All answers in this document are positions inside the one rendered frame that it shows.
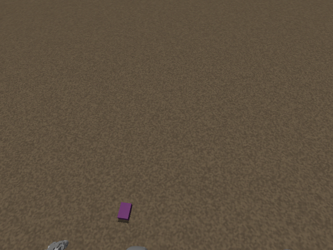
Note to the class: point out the small box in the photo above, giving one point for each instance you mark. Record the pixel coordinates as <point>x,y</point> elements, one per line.
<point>124,211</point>

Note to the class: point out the left robot hand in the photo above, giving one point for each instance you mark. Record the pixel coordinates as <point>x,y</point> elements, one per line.
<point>61,245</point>

